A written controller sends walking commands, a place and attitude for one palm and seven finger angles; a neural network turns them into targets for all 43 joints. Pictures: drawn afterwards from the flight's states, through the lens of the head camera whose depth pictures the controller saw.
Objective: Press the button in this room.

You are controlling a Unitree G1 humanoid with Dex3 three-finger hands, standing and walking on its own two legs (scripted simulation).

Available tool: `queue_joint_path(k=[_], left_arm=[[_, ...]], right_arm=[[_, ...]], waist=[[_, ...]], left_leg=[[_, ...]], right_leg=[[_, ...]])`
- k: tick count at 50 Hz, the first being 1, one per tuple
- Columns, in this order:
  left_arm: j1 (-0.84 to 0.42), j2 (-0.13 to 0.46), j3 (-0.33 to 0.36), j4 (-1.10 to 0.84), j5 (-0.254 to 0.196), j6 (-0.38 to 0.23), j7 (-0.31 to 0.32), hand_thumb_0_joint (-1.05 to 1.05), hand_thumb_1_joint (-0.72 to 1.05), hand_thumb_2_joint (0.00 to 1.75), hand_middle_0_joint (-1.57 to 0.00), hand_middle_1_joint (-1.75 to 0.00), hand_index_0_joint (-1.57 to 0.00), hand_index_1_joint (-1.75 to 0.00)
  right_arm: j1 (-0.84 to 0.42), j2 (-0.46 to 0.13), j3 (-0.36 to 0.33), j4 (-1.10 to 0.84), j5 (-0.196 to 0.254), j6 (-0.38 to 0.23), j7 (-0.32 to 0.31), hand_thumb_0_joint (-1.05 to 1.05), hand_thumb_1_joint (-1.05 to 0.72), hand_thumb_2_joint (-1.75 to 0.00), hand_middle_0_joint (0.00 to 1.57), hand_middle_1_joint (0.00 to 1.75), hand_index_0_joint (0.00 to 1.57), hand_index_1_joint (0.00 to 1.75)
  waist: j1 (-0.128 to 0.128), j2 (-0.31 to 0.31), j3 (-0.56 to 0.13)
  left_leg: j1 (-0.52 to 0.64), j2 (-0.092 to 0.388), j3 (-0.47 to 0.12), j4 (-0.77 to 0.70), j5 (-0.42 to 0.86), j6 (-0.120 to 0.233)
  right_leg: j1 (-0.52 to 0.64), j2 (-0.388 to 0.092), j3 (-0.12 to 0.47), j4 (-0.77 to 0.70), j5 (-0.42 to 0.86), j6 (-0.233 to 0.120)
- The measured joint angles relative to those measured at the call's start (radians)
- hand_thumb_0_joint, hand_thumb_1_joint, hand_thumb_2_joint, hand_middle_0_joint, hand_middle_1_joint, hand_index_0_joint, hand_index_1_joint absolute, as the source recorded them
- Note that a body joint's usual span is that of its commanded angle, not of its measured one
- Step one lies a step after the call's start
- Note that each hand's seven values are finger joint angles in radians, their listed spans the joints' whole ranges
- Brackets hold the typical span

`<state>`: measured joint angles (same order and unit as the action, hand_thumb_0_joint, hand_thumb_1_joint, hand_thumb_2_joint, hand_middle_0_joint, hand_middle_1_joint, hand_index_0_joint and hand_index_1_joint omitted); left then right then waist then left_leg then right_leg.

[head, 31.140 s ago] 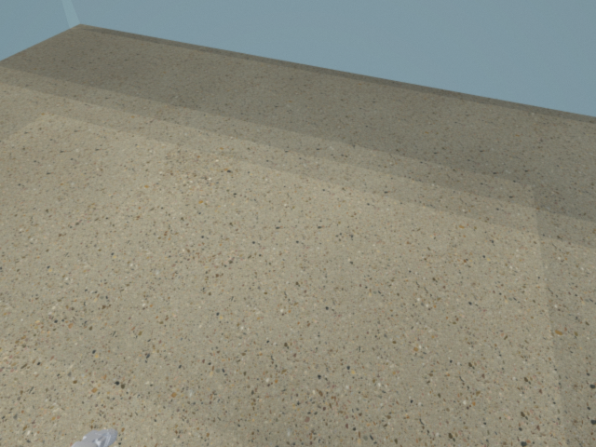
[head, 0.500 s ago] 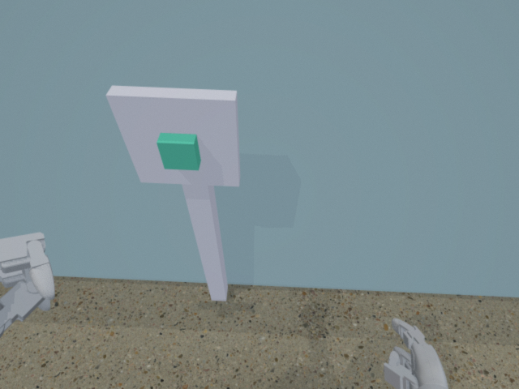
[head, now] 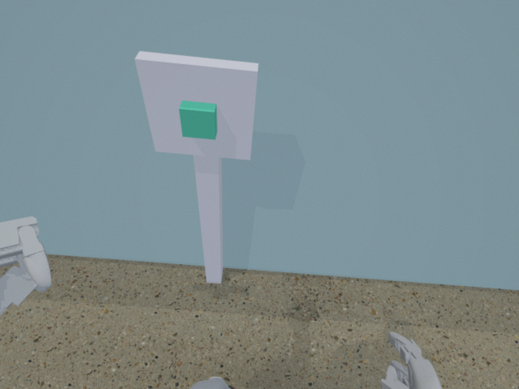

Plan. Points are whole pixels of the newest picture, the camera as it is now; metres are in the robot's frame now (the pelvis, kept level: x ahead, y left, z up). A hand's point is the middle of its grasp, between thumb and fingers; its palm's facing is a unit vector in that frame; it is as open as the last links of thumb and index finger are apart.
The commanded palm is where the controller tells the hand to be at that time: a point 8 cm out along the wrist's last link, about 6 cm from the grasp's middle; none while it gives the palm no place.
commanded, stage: step back with the hand held close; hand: left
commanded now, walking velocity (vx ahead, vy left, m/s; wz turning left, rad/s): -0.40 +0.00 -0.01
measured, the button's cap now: (199, 119) +0.58 +0.15 +0.09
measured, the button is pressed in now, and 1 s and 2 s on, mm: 0 0 0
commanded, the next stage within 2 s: stop stepping back and stand still in 0.34 s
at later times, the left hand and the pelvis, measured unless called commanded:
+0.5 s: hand out of the picture +0.11 +0.23 +0.19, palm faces +0.28 -0.86 -0.43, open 3.1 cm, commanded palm +0.06 +0.28 +0.19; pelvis -0.09 +0.00 +0.00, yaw -2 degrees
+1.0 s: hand out of the picture +0.04 +0.28 +0.19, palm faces +0.27 -0.86 -0.43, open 3.1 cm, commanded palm +0.01 +0.32 +0.19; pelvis -0.15 +0.05 +0.01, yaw -7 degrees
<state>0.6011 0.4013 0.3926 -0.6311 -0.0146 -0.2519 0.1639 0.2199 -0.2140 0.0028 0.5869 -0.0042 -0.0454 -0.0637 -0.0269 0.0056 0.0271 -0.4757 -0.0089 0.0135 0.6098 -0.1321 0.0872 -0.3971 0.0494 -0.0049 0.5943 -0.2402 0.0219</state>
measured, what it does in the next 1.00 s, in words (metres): walks backwards: right foot, then left foot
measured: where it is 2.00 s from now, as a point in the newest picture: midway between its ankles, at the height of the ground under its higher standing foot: outside the picture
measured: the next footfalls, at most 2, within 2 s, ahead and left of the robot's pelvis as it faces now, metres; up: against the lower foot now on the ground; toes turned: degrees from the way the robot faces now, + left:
right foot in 0.26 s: -0.13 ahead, -0.13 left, +0.00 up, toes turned -3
left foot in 0.64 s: +0.07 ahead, +0.06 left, +0.00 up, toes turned -7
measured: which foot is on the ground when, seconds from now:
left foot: down 0.00-0.56, up 0.58-0.62, down 0.64-0.88, up 0.90-1.00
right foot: up 0.00-0.24, down 0.26-0.68, up 0.70-0.86, down 0.88-1.00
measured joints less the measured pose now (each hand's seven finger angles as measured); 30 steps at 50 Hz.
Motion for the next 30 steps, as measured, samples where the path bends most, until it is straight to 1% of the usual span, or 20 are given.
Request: queue_joint_path(k=[3, 4, 6, 7, 9, 11, 13, 14, 16, 18, 20, 23, 24, 25, 27, 28, 29, 30], left_arm=[[-0.004, 0.025, 0.023, 0.008, 0.006, 0.001, -0.009, 0.01, 0.89, 0.9, -1.31, -1.5, -1.31, -1.5], [0.0, 0.028, 0.031, 0.006, 0.003, 0.0, -0.009, 0.01, 0.89, 0.9, -1.31, -1.5, -1.31, -1.5], [0.02, 0.029, 0.04, -0.006, -0.012, -0.004, -0.006, 0.02, 0.89, 0.9, -1.31, -1.5, -1.31, -1.5], [0.031, 0.026, 0.04, -0.012, -0.02, -0.004, -0.005, 0.01, 0.89, 0.9, -1.31, -1.5, -1.31, -1.5], [0.046, 0.019, 0.028, -0.022, -0.033, -0.002, -0.007, 0.01, 0.89, 0.9, -1.3, -1.5, -1.31, -1.5], [0.045, 0.018, 0.011, -0.026, -0.043, -0.001, -0.015, 0.01, 0.89, 0.9, -1.3, -1.5, -1.31, -1.5], [0.033, 0.035, 0.008, -0.035, -0.05, -0.008, -0.026, 0.01, 0.89, 0.9, -1.3, -1.5, -1.31, -1.5], [0.018, 0.036, -0.001, -0.03, -0.05, -0.016, -0.033, 0.01, 0.89, 0.9, -1.3, -1.5, -1.31, -1.5], [-0.004, 0.041, -0.021, -0.022, -0.054, -0.021, -0.045, 0.02, 0.89, 0.9, -1.3, -1.5, -1.31, -1.5], [0.002, 0.057, -0.02, -0.029, -0.061, -0.028, -0.053, 0.02, 0.89, 0.9, -1.31, -1.5, -1.31, -1.5], [0.029, 0.072, -0.003, -0.04, -0.067, -0.032, -0.055, 0.02, 0.89, 0.9, -1.31, -1.5, -1.31, -1.5], [0.046, 0.08, 0.015, -0.028, -0.072, -0.035, -0.056, 0.01, 0.89, 0.9, -1.31, -1.5, -1.31, -1.5], [0.039, 0.079, 0.017, -0.016, -0.073, -0.036, -0.055, 0.01, 0.89, 0.9, -1.31, -1.5, -1.31, -1.5], [0.03, 0.074, 0.018, -0.002, -0.072, -0.034, -0.052, 0.01, 0.89, 0.9, -1.31, -1.5, -1.31, -1.5], [0.018, 0.059, 0.017, 0.024, -0.068, -0.02, -0.042, 0.01, 0.89, 0.9, -1.31, -1.5, -1.31, -1.5], [0.017, 0.051, 0.015, 0.029, -0.065, -0.009, -0.037, 0.01, 0.89, 0.9, -1.31, -1.5, -1.31, -1.5], [0.021, 0.043, 0.014, 0.027, -0.063, 0.003, -0.032, 0.01, 0.89, 0.9, -1.31, -1.5, -1.31, -1.5], [0.031, 0.034, 0.012, 0.018, -0.059, 0.015, -0.027, 0.01, 0.89, 0.9, -1.31, -1.5, -1.31, -1.5]], right_arm=[[0.008, 0.019, -0.008, 0.008, -0.011, -0.019, 0.003, 0.02, -0.9, -0.9, 0.21, 0.3, 0.21, 0.3], [0.011, 0.025, -0.007, 0.012, -0.014, -0.026, 0.006, 0.02, -0.9, -0.9, 0.21, 0.3, 0.21, 0.3], [0.01, 0.038, -0.002, 0.023, -0.02, -0.039, 0.015, 0.02, -0.9, -0.9, 0.21, 0.3, 0.21, 0.3], [0.007, 0.045, 0.002, 0.029, -0.022, -0.045, 0.02, 0.02, -0.9, -0.9, 0.21, 0.3, 0.21, 0.3], [-0.007, 0.055, 0.01, 0.038, -0.027, -0.054, 0.029, 0.02, -0.9, -0.9, 0.21, 0.3, 0.21, 0.3], [-0.031, 0.062, 0.017, 0.039, -0.032, -0.057, 0.035, 0.01, -0.9, -0.9, 0.21, 0.3, 0.21, 0.3], [-0.068, 0.067, 0.026, 0.029, -0.033, -0.05, 0.039, 0.01, -0.9, -0.9, 0.21, 0.3, 0.21, 0.3], [-0.092, 0.062, 0.027, 0.031, -0.034, -0.044, 0.041, 0.01, -0.9, -0.9, 0.21, 0.3, 0.21, 0.3], [-0.117, 0.052, 0.025, 0.039, -0.027, -0.03, 0.038, 0.01, -0.9, -0.9, 0.21, 0.3, 0.21, 0.3], [-0.106, 0.05, 0.023, 0.039, -0.01, -0.019, 0.032, 0.01, -0.9, -0.9, 0.21, 0.3, 0.21, 0.3], [-0.076, 0.042, 0.026, 0.034, -0.004, -0.011, 0.022, 0.01, -0.9, -0.9, 0.21, 0.3, 0.21, 0.3], [-0.028, 0.02, 0.018, 0.032, -0.004, -0.004, 0.008, 0.01, -0.9, -0.9, 0.21, 0.3, 0.21, 0.3], [-0.016, 0.015, 0.012, 0.036, -0.004, -0.003, 0.004, 0.01, -0.9, -0.9, 0.21, 0.3, 0.21, 0.3], [-0.005, 0.011, 0.007, 0.04, -0.005, -0.001, 0.0, 0.01, -0.9, -0.9, 0.21, 0.3, 0.21, 0.3], [0.013, 0.004, 0.0, 0.047, -0.007, 0.004, -0.007, 0.01, -0.9, -0.9, 0.21, 0.3, 0.21, 0.3], [0.022, 0.001, -0.003, 0.048, -0.006, 0.006, -0.008, 0.01, -0.9, -0.9, 0.21, 0.3, 0.21, 0.3], [0.032, -0.003, -0.006, 0.051, -0.005, 0.006, -0.008, 0.01, -0.9, -0.9, 0.21, 0.3, 0.21, 0.3], [0.042, -0.007, -0.008, 0.057, -0.006, 0.006, -0.008, 0.01, -0.9, -0.9, 0.21, 0.3, 0.21, 0.3]], waist=[[-0.008, 0.01, -0.009], [-0.005, 0.012, -0.019], [0.005, 0.006, -0.046], [0.011, 0.001, -0.059], [0.022, -0.007, -0.08], [0.033, -0.015, -0.084], [0.048, -0.04, -0.068], [0.051, -0.028, -0.052], [0.041, 0.012, -0.021], [0.029, 0.017, -0.015], [0.016, 0.015, -0.028], [0.0, 0.024, -0.05], [-0.005, 0.025, -0.056], [-0.009, 0.025, -0.061], [-0.016, 0.026, -0.07], [-0.017, 0.023, -0.072], [-0.01, 0.019, -0.075], [0.003, 0.011, -0.08]], left_leg=[[-0.004, 0.006, -0.02, -0.038, 0.022, 0.007], [-0.006, 0.01, -0.022, -0.059, 0.035, 0.006], [-0.01, 0.018, -0.018, -0.11, 0.07, 0.001], [-0.012, 0.022, -0.012, -0.139, 0.089, -0.002], [-0.017, 0.027, 0.001, -0.198, 0.132, -0.008], [-0.027, 0.028, 0.017, -0.244, 0.173, -0.014], [-0.049, 0.023, 0.049, -0.257, 0.203, -0.019], [-0.064, 0.035, 0.052, -0.244, 0.209, -0.021], [-0.069, 0.057, 0.031, -0.224, 0.209, -0.036], [-0.072, 0.056, 0.013, -0.185, 0.164, -0.051], [-0.068, 0.049, 0.001, -0.153, 0.141, -0.058], [-0.054, 0.042, -0.013, -0.141, 0.193, -0.036], [-0.051, 0.037, -0.017, -0.139, 0.192, -0.033], [-0.05, 0.032, -0.022, -0.138, 0.179, -0.037], [-0.058, 0.02, -0.033, -0.125, 0.109, -0.057], [-0.069, 0.013, -0.038, -0.1, 0.045, -0.076], [-0.082, 0.006, -0.042, -0.05, -0.021, -0.094], [-0.083, -0.001, -0.045, 0.025, -0.064, -0.106]], right_leg=[[-0.005, 0.043, 0.025, 0.211, -0.113, -0.005], [0.01, 0.05, 0.024, 0.246, -0.142, -0.007], [0.063, 0.05, 0.015, 0.24, -0.207, -0.013], [0.096, 0.046, 0.009, 0.204, -0.234, -0.017], [0.175, 0.037, -0.003, 0.073, -0.253, -0.025], [0.253, 0.026, -0.011, -0.095, -0.204, -0.033], [0.305, 0.004, -0.001, -0.232, -0.122, -0.043], [0.303, 0.01, 0.001, -0.248, -0.102, -0.031], [0.296, 0.038, -0.01, -0.222, -0.098, -0.024], [0.295, 0.043, -0.017, -0.185, -0.113, -0.025], [0.297, 0.043, -0.019, -0.147, -0.134, -0.025], [0.305, 0.044, -0.028, -0.104, -0.16, -0.02], [0.307, 0.041, -0.032, -0.096, -0.165, -0.021], [0.307, 0.038, -0.038, -0.091, -0.173, -0.025], [0.305, 0.033, -0.047, -0.091, -0.197, -0.039], [0.305, 0.028, -0.05, -0.092, -0.201, -0.044], [0.303, 0.021, -0.05, -0.089, -0.194, -0.047], [0.3, 0.006, -0.051, -0.081, -0.175, -0.052]])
